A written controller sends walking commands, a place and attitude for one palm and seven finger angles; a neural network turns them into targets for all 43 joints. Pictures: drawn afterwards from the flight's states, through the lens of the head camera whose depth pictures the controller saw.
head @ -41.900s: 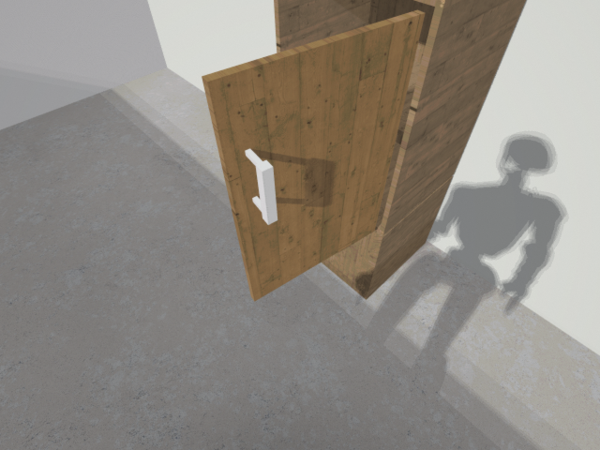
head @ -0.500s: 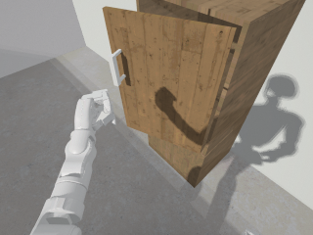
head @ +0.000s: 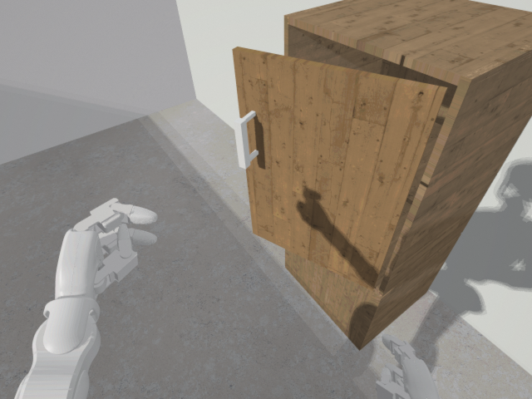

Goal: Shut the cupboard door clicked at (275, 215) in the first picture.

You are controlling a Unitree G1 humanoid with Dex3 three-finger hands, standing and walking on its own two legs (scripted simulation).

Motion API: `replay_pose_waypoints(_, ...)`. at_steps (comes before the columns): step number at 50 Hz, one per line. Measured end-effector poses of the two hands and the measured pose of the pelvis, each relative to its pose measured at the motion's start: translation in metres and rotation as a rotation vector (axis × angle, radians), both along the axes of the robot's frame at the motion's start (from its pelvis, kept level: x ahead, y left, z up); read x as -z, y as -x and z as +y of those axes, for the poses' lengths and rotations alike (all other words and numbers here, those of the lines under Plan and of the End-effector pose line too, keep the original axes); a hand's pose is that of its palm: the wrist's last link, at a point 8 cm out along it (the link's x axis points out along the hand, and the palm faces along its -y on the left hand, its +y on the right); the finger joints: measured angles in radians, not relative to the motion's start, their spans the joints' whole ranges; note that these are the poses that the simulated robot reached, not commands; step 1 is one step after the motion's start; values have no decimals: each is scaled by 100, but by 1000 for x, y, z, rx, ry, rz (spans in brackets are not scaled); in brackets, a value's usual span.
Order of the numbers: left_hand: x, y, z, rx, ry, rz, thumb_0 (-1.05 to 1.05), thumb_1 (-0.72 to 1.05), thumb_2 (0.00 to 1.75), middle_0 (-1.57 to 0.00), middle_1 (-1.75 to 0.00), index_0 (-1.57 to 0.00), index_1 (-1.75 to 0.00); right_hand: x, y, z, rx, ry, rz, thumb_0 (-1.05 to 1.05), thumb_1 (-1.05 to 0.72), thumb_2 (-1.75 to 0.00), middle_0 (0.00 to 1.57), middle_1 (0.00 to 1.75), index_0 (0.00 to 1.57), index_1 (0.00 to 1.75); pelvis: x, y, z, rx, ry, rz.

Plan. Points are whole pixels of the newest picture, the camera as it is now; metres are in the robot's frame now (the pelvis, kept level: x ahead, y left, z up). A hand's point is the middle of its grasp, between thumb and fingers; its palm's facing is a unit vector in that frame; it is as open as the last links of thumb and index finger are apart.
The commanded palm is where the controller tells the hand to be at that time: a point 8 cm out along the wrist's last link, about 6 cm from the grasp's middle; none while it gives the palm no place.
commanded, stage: draw the hand back to the body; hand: left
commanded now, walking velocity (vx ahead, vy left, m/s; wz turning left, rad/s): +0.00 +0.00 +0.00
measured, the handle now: (247, 139) +0.65 +0.12 +0.05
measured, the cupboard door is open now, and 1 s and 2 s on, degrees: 22 22 22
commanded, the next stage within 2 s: step back with the hand held close in 0.64 s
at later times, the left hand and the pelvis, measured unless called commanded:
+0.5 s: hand (61, 293) +0.19 +0.27 +0.15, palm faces +0.49 -0.79 -0.38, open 7.3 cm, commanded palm +0.14 +0.30 +0.17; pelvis +0.00 +0.00 +0.00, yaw +0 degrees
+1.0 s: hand (66, 293) +0.19 +0.26 +0.14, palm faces +0.39 -0.79 -0.48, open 7.4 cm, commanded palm +0.13 +0.30 +0.17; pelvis -0.01 +0.00 +0.00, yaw +0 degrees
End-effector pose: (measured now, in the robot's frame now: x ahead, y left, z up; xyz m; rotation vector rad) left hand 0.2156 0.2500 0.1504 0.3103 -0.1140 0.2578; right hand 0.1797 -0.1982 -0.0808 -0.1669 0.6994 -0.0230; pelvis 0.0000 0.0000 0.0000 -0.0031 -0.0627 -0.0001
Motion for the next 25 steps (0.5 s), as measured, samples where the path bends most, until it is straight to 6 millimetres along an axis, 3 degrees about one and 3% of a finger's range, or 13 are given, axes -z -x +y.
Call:
replay_pose_waypoints(7, -5, 28, 29, -106, -64, 30, 2, 90, 90, -60, -73, -60, -74, 6, 8, -6, 21, 8, 41, 1, -90, -90, 21, 30, 20, 30, -1, -6, 0, 4, 2, -2)
replay_pose_waypoints(17, -31, 75, 56, -246, -184, -14, 2, 90, 90, -34, -44, -34, -45, 3, 3, -22, 37, 40, -1, 1, -91, -90, 21, 30, 20, 30, 0, -8, -1, 1, 3, -8)
replay_pose_waypoints(25, -12, 72, 49, -260, -102, 7, 2, 90, 90, -23, -33, -23, -34, -2, -1, -24, 19, 56, -30, 1, -91, -90, 21, 30, 20, 30, 0, 0, -5, -6, -2, -11)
